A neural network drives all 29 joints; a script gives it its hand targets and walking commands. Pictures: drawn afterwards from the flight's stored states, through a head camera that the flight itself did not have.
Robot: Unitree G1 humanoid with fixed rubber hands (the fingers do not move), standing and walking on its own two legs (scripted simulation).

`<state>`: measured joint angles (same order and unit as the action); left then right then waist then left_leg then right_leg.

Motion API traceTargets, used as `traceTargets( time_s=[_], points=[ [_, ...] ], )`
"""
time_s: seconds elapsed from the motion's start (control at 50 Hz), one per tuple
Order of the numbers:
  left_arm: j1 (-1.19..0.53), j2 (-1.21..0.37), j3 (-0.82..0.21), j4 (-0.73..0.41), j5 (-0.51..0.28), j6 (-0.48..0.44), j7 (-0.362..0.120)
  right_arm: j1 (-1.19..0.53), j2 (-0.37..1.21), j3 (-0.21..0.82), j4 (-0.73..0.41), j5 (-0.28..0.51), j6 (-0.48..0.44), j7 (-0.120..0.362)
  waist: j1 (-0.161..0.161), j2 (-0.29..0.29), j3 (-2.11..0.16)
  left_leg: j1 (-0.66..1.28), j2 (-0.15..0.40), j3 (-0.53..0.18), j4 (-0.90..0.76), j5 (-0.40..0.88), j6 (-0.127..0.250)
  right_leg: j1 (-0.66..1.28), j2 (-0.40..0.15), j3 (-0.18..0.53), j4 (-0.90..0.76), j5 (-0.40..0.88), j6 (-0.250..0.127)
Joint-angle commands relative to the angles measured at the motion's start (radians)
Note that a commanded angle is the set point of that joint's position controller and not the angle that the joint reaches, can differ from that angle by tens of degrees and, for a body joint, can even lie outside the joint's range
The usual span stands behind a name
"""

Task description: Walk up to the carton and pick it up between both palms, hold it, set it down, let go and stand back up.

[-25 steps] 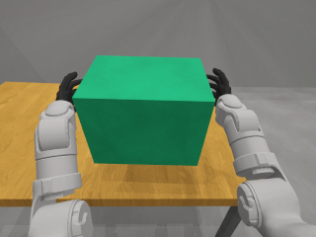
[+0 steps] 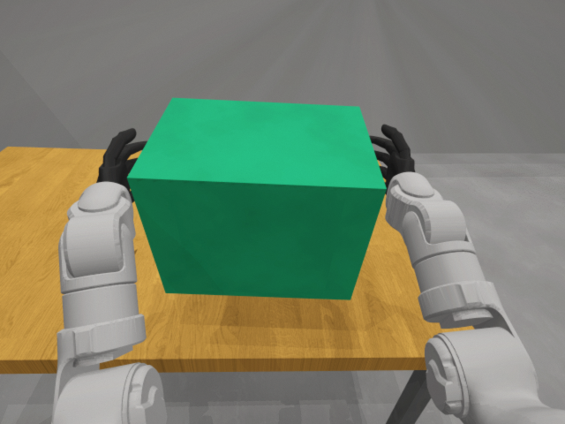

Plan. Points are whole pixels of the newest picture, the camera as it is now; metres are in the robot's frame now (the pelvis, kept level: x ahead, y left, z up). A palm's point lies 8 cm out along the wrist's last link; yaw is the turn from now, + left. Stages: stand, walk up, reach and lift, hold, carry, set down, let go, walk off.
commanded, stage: hold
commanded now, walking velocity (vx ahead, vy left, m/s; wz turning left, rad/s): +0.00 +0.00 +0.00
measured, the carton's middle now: (262, 200) +0.40 +0.00 +0.19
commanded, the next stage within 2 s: none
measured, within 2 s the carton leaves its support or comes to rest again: neither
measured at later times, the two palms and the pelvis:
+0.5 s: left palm (111, 189) +0.35 +0.19 +0.24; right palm (398, 179) +0.36 -0.18 +0.25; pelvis -0.01 +0.00 +0.00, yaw +0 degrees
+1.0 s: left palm (116, 189) +0.35 +0.18 +0.24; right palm (399, 181) +0.36 -0.19 +0.24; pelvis +0.00 +0.00 +0.00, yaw +0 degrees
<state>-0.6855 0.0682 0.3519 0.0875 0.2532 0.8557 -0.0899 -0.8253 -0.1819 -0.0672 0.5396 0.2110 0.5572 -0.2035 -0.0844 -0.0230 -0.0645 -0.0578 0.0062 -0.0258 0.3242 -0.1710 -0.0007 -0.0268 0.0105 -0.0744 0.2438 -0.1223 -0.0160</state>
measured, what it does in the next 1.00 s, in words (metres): stands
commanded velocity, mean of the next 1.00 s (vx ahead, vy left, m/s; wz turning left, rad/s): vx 0.00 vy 0.00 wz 0.00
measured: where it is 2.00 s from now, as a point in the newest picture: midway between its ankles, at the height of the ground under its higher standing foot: outside the picture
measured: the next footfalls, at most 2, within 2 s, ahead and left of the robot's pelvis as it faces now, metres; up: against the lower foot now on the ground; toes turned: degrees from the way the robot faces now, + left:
none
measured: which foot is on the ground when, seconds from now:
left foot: down 0.00-1.00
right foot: down 0.00-1.00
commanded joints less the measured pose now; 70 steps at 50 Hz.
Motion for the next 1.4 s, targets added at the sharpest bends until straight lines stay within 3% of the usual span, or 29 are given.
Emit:
traceTargets(
  time_s=[0.0, 0.06, 0.14, 0.16, 0.22, 0.32, 0.4, 0.46, 0.48, 0.58, 0.64, 0.68, 0.76, 0.8, 0.84, 0.88, 0.96, 1.02, 1.16, 1.26, 1.34, 1.36, 1.38],
  points=[
    [-0.703, -0.404, -0.398, -0.121, -0.177, -0.058, -0.169, -0.726, 0.517, 0.277, -0.328, 0.162, -0.051, 0.199, 0.004, 0.031, -0.355, -0.030, -0.050, 0.033, -0.043, 0.236, -0.031, 0.224, 0.041, 0.034, 0.018, 0.171, 0.024],
    [-0.699, -0.409, -0.422, -0.170, -0.196, -0.063, -0.168, -0.732, 0.532, 0.306, -0.382, 0.186, -0.058, 0.198, 0.004, 0.034, -0.414, -0.002, -0.053, 0.031, -0.019, 0.310, -0.035, 0.253, 0.046, 0.034, 0.034, 0.250, 0.027],
    [-0.736, -0.425, -0.448, -0.187, -0.214, -0.072, -0.155, -0.743, 0.543, 0.303, -0.408, 0.183, -0.063, 0.197, -0.003, 0.055, -0.431, -0.007, -0.054, 0.030, -0.018, 0.287, -0.037, 0.227, 0.045, 0.034, 0.031, 0.223, 0.025],
    [-0.724, -0.416, -0.425, -0.144, -0.201, -0.070, -0.152, -0.756, 0.534, 0.299, -0.389, 0.177, -0.062, 0.201, 0.011, 0.046, -0.400, -0.021, -0.052, 0.030, -0.028, 0.257, -0.028, 0.211, 0.045, 0.034, 0.023, 0.183, 0.023],
    [-0.711, -0.422, -0.421, -0.104, -0.192, -0.064, -0.155, -0.746, 0.520, 0.273, -0.351, 0.159, -0.062, 0.206, 0.010, 0.059, -0.361, -0.038, -0.046, 0.032, -0.045, 0.206, -0.028, 0.199, 0.040, 0.039, 0.018, 0.136, 0.015],
    [-0.751, -0.415, -0.395, -0.046, -0.177, -0.068, -0.163, -0.767, 0.524, 0.241, -0.278, 0.125, -0.060, 0.212, 0.004, 0.034, -0.320, -0.077, -0.044, 0.034, -0.077, 0.088, -0.011, 0.175, 0.034, 0.041, 0.005, 0.060, 0.022],
    [-0.784, -0.423, -0.387, -0.030, -0.177, -0.078, -0.169, -0.780, 0.531, 0.219, -0.232, 0.118, -0.068, 0.223, 0.004, 0.053, -0.341, -0.092, -0.043, 0.031, -0.083, 0.071, -0.013, 0.187, 0.032, 0.041, 0.012, 0.051, 0.021],
    [-0.785, -0.421, -0.394, -0.029, -0.189, -0.088, -0.166, -0.793, 0.549, 0.244, -0.252, 0.129, -0.075, 0.219, 0.005, 0.029, -0.384, -0.062, -0.048, 0.031, -0.064, 0.120, -0.010, 0.196, 0.034, 0.041, 0.014, 0.101, 0.026],
    [-0.798, -0.436, -0.417, -0.051, -0.199, -0.094, -0.162, -0.795, 0.554, 0.244, -0.264, 0.134, -0.080, 0.219, -0.003, 0.052, -0.408, -0.060, -0.044, 0.028, -0.060, 0.137, -0.017, 0.193, 0.038, 0.040, 0.021, 0.107, 0.023],
    [-0.751, -0.448, -0.419, -0.057, -0.199, -0.092, -0.158, -0.777, 0.541, 0.261, -0.282, 0.154, -0.081, 0.213, 0.000, 0.052, -0.388, -0.036, -0.047, 0.021, -0.038, 0.229, -0.030, 0.209, 0.045, 0.040, 0.025, 0.174, 0.020],
    [-0.743, -0.433, -0.400, -0.017, -0.184, -0.086, -0.161, -0.779, 0.521, 0.246, -0.268, 0.144, -0.075, 0.209, -0.007, 0.042, -0.346, -0.046, -0.051, 0.022, -0.047, 0.187, -0.025, 0.189, 0.039, 0.042, 0.009, 0.136, 0.022],
    [-0.738, -0.426, -0.376, 0.002, -0.167, -0.083, -0.165, -0.777, 0.524, 0.239, -0.252, 0.131, -0.074, 0.213, 0.005, 0.023, -0.318, -0.070, -0.046, 0.025, -0.071, 0.121, -0.010, 0.179, 0.038, 0.042, 0.003, 0.083, 0.023],
    [-0.754, -0.435, -0.401, -0.049, -0.183, -0.086, -0.165, -0.764, 0.539, 0.258, -0.263, 0.152, -0.076, 0.213, -0.001, 0.051, -0.358, -0.041, -0.047, 0.027, -0.045, 0.207, -0.024, 0.194, 0.041, 0.043, 0.015, 0.145, 0.019],
    [-0.764, -0.440, -0.424, -0.103, -0.202, -0.093, -0.159, -0.787, 0.557, 0.288, -0.330, 0.174, -0.084, 0.208, 0.006, 0.051, -0.424, -0.017, -0.052, 0.022, -0.018, 0.276, -0.031, 0.217, 0.046, 0.038, 0.028, 0.208, 0.025],
    [-0.750, -0.447, -0.452, -0.116, -0.220, -0.095, -0.151, -0.770, 0.545, 0.288, -0.362, 0.181, -0.079, 0.200, -0.019, 0.058, -0.450, 0.009, -0.055, 0.019, -0.005, 0.305, -0.039, 0.216, 0.047, 0.042, 0.028, 0.245, 0.028],
    [-0.740, -0.439, -0.456, -0.150, -0.225, -0.095, -0.143, -0.753, 0.548, 0.309, -0.387, 0.197, -0.071, 0.194, -0.011, 0.055, -0.466, 0.022, -0.059, 0.018, 0.005, 0.334, -0.039, 0.226, 0.049, 0.042, 0.034, 0.282, 0.030],
    [-0.715, -0.430, -0.426, -0.102, -0.188, -0.074, -0.147, -0.725, 0.511, 0.275, -0.329, 0.174, -0.053, 0.198, -0.008, 0.061, -0.349, -0.025, -0.047, 0.018, -0.036, 0.227, -0.036, 0.181, 0.045, 0.044, 0.015, 0.163, 0.018],
    [-0.717, -0.424, -0.398, -0.066, -0.176, -0.066, -0.164, -0.745, 0.519, 0.260, -0.320, 0.149, -0.052, 0.202, -0.001, 0.020, -0.330, -0.061, -0.045, 0.025, -0.062, 0.145, -0.016, 0.188, 0.039, 0.045, 0.004, 0.112, 0.023],
    [-0.740, -0.447, -0.425, -0.050, -0.194, -0.077, -0.160, -0.787, 0.530, 0.256, -0.331, 0.155, -0.065, 0.206, -0.006, 0.057, -0.379, -0.047, -0.048, 0.022, -0.041, 0.174, -0.023, 0.182, 0.038, 0.047, 0.015, 0.145, 0.020],
    [-0.736, -0.423, -0.415, -0.101, -0.202, -0.086, -0.162, -0.759, 0.551, 0.295, -0.362, 0.176, -0.055, 0.196, -0.003, 0.009, -0.425, -0.009, -0.059, 0.024, -0.024, 0.246, -0.019, 0.221, 0.042, 0.047, 0.024, 0.242, 0.038],
    [-0.724, -0.419, -0.388, -0.061, -0.179, -0.073, -0.162, -0.770, 0.532, 0.282, -0.333, 0.166, -0.049, 0.198, 0.012, 0.022, -0.375, -0.036, -0.053, 0.026, -0.038, 0.211, -0.014, 0.198, 0.044, 0.044, 0.015, 0.171, 0.026],
    [-0.720, -0.417, -0.392, -0.045, -0.171, -0.067, -0.165, -0.744, 0.510, 0.255, -0.295, 0.158, -0.046, 0.201, -0.005, 0.046, -0.337, -0.043, -0.046, 0.025, -0.048, 0.183, -0.022, 0.179, 0.042, 0.048, 0.011, 0.141, 0.018],
    [-0.723, -0.434, -0.406, -0.063, -0.179, -0.066, -0.167, -0.757, 0.509, 0.260, -0.322, 0.161, -0.054, 0.205, -0.002, 0.061, -0.361, -0.046, -0.044, 0.025, -0.048, 0.184, -0.025, 0.187, 0.044, 0.047, 0.013, 0.130, 0.014]
  ],
)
